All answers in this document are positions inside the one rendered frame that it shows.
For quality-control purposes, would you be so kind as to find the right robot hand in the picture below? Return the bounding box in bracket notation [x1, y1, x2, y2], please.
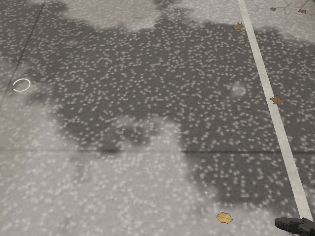
[275, 217, 315, 236]

